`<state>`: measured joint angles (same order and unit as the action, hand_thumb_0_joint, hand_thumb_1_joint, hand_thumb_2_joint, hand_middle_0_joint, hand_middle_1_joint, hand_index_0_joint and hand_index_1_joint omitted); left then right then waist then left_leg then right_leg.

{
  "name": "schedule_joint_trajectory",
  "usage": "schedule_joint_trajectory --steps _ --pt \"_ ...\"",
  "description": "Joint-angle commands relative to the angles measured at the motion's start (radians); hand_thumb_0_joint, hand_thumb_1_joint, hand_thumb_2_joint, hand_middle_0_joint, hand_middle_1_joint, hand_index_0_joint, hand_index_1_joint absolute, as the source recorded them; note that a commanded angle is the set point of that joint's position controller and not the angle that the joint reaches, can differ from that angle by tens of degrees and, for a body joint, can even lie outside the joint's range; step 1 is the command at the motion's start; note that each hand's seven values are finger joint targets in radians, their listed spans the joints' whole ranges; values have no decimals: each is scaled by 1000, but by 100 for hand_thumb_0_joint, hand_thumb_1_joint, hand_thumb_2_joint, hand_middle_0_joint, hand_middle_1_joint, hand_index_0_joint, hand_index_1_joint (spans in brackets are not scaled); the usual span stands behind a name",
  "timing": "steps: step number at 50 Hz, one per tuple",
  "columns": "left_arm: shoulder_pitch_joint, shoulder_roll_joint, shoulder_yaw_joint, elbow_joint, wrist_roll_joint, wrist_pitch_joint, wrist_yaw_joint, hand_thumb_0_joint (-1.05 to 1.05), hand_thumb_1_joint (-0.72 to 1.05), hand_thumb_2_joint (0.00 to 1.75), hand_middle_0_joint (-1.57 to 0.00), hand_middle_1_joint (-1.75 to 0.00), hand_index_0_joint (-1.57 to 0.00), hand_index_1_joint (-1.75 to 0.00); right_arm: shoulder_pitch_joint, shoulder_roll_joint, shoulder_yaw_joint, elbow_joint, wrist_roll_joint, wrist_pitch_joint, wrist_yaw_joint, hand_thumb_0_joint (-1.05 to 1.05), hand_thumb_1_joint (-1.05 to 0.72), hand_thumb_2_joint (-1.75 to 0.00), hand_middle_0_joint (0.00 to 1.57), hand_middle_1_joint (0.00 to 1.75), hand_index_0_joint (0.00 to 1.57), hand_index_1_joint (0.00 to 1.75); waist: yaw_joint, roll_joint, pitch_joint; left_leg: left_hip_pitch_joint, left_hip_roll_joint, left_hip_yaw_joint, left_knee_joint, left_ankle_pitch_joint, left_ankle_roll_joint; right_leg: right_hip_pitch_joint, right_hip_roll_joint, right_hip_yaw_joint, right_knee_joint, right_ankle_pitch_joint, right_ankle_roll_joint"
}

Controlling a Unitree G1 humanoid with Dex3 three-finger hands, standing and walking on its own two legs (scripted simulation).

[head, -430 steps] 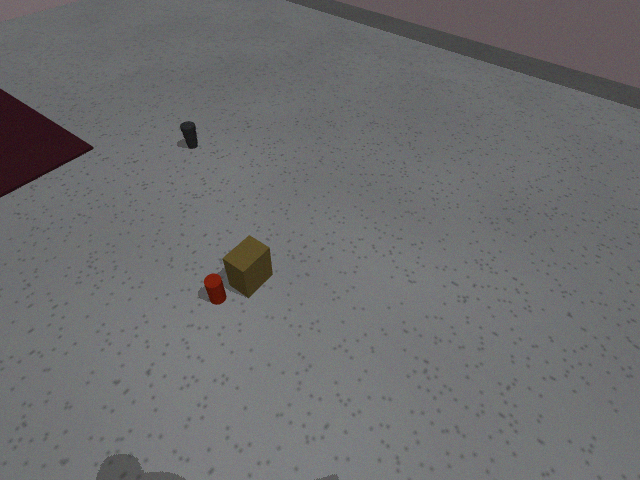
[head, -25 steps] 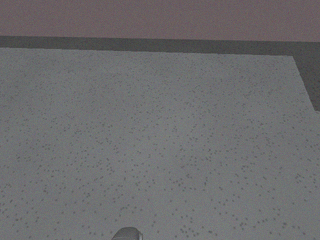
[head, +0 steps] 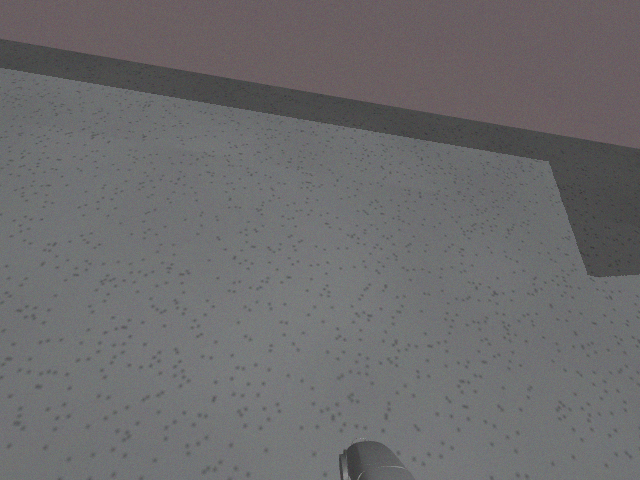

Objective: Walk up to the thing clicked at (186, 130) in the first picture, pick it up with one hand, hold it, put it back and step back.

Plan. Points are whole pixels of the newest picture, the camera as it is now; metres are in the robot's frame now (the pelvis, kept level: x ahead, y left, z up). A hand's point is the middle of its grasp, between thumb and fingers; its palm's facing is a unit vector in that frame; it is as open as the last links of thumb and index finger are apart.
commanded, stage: walk up
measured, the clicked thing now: out of the picture +0.16 +1.39 -0.71
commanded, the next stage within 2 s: stand in 1.50 s
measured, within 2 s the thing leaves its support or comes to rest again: neither
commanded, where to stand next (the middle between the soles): +0.13 -0.03 m, yaw +1 degrees
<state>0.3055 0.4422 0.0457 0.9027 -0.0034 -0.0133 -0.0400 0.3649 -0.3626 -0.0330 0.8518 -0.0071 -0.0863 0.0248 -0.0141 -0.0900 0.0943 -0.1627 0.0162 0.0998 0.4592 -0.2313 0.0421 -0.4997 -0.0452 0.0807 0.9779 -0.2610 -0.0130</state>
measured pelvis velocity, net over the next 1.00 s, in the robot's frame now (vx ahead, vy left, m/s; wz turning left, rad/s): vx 0.06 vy -0.02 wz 0.02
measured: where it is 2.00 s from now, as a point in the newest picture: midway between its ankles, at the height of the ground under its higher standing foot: outside the picture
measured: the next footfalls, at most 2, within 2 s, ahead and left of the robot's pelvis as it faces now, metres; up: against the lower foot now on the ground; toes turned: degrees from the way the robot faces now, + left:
right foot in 0.20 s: +0.16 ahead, -0.14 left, +0.00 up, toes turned -3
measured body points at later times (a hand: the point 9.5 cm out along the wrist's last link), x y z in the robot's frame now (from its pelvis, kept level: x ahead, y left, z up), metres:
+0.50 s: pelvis +0.03 -0.03 -0.01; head +0.04 -0.04 +0.44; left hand +0.17 +0.25 -0.12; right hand +0.10 -0.33 -0.14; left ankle +0.04 +0.11 -0.74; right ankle +0.12 -0.14 -0.74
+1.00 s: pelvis +0.06 -0.02 +0.00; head +0.07 -0.02 +0.45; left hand +0.10 +0.29 -0.13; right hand +0.14 -0.32 -0.13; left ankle +0.04 +0.11 -0.74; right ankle +0.12 -0.14 -0.74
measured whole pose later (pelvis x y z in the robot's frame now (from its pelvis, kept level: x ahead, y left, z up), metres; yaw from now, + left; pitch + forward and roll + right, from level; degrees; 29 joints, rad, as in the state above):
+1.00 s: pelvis +0.06 -0.02 +0.00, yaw +1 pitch -2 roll +0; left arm 0.13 0.36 0.02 1.15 0.00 0.02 -0.03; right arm 0.14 -0.36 0.01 1.11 -0.01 -0.03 0.00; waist 0.03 0.00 0.05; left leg -0.12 0.02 -0.02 0.41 -0.25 -0.02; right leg -0.23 -0.04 -0.06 0.39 -0.13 0.00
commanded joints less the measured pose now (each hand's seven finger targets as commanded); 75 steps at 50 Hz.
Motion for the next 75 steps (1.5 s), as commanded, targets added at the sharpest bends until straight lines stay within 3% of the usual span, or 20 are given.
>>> schedule_joint_trajectory --steps 1,4,8,9,10,11,12,13,16,19,21,22,23,24,27,30,36,46,60,75 --pt "7 121 35 -52 -1 -9 18 0 90 90 -20 -30 -20 -30 -30 -252 -78 -70 -2 -10 -33 0 -90 -90 20 30 20 30 11 247 19 -38 199 -88 -143 495 119 26 -8 -41 -123 42 18" --pt "-46 92 24 -51 -1 -18 27 0 90 90 -20 -30 -20 -30 -40 -252 -72 -58 1 6 -37 0 -90 -90 20 30 20 30 5 258 -30 -8 199 -64 -64 639 124 104 -5 -103 -258 105 10" --pt "-55 92 23 -11 7 -27 41 0 90 90 -20 -30 -20 -30 -68 -263 -72 -45 18 37 -40 0 -90 -90 20 30 20 30 8 189 -106 -1 189 -92 88 511 112 251 24 -128 -453 151 -14" --pt "-25 103 27 8 9 -33 44 0 90 90 -20 -30 -20 -30 -80 -237 -60 -42 25 42 -41 0 -90 -90 20 30 20 30 30 135 -129 -8 155 -81 160 426 76 318 27 -113 -531 227 -31" --pt "-4 152 40 15 16 -40 49 0 90 90 -20 -30 -20 -30 -69 -193 -43 -42 30 41 -38 0 -90 -90 20 30 20 30 43 38 -174 -73 128 -71 234 264 38 418 -58 -31 -534 422 -56" --pt "-19 201 55 3 19 -45 52 0 90 90 -20 -30 -20 -30 -27 -140 -23 -39 35 40 -38 0 -90 -90 20 30 20 30 34 -126 -227 -154 60 -51 347 -41 -4 479 -232 194 -569 506 -120" --pt "-86 199 44 -14 11 -40 53 0 90 90 -20 -30 -20 -30 -32 -162 -24 -19 31 55 -43 0 -90 -90 20 30 20 30 31 -116 -204 -179 -9 -83 375 -345 -14 416 -306 302 -597 424 -233" --pt "-132 212 43 -21 15 -31 52 0 90 90 -20 -30 -20 -30 -38 -195 -33 13 23 61 -52 0 -90 -90 20 30 20 30 31 -131 -169 -134 14 -94 345 -399 -14 329 -320 330 -597 309 -255" --pt "-181 148 23 -14 21 -19 51 0 90 90 -20 -30 -20 -30 -74 -202 -31 66 26 58 -40 0 -90 -90 20 30 20 30 12 -119 -147 -127 9 -105 232 -295 -19 300 -198 159 -607 179 -164" --pt "-226 149 25 -14 21 -8 48 0 90 90 -20 -30 -20 -30 -60 -195 -23 111 14 51 -44 0 -90 -90 20 30 20 30 2 -114 -175 -41 -4 -84 57 -61 -35 281 -157 101 -580 125 -127" --pt "-260 125 23 -12 9 5 41 0 90 90 -20 -30 -20 -30 -71 -211 -27 136 -1 42 -48 0 -90 -90 20 30 20 30 -2 -60 -179 43 30 -122 -7 50 -30 202 -144 67 -589 25 -84" --pt "-266 111 17 -8 5 10 37 0 90 90 -20 -30 -20 -30 -98 -223 -29 138 -9 38 -50 0 -90 -90 20 30 20 30 7 -33 -154 39 59 -168 -37 35 -21 164 -136 67 -611 -68 -60" --pt "-267 104 18 5 4 14 33 0 90 90 -20 -30 -20 -30 -161 -245 -30 129 -11 35 -47 0 -90 -90 20 30 20 30 26 15 -113 -54 104 -238 -90 -118 -3 182 -104 54 -644 -197 -28" --pt "-260 124 27 30 10 15 32 0 90 90 -20 -30 -20 -30 -205 -251 -27 136 -6 38 -40 0 -90 -90 20 30 20 30 44 6 -73 -128 91 -218 -78 -210 5 225 -96 57 -663 -250 -22" --pt "-290 127 32 53 15 8 25 0 90 90 -20 -30 -20 -30 -183 -214 -12 169 -15 33 -33 0 -90 -90 20 30 20 30 26 38 -31 -129 69 -186 -111 -172 -6 218 -107 77 -683 -248 -29" --pt "-281 116 32 80 11 2 22 0 90 90 -20 -30 -20 -30 -203 -230 -12 184 -15 20 -32 0 -90 -90 20 30 20 30 38 112 -62 -159 108 -229 -161 -134 2 320 -78 21 -634 -87 -29" --pt "-269 111 25 120 9 7 16 0 90 90 -20 -30 -20 -30 -238 -239 -8 192 -17 24 -35 0 -90 -90 20 30 20 30 46 160 -56 -174 115 -244 -203 -209 2 342 -64 -1 -631 -71 -18" --pt "-245 112 12 164 3 3 18 0 90 90 -20 -30 -20 -30 -246 -240 -11 200 0 28 -45 0 -90 -90 20 30 20 30 28 104 -126 -34 120 -212 -148 100 -6 381 -83 -24 -630 173 -15" --pt "-253 110 20 176 9 -2 31 0 90 90 -20 -30 -20 -30 -296 -224 -12 206 4 42 -45 0 -90 -90 20 30 20 30 22 68 -143 7 112 -195 -141 213 -15 411 -102 -40 -644 269 -6" --pt "-285 109 19 169 9 -7 34 0 90 90 -20 -30 -20 -30 -322 -194 -3 216 -3 54 -39 0 -90 -90 20 30 20 30 27 118 -145 -9 106 -195 -175 112 -29 437 -111 -23 -687 140 -13"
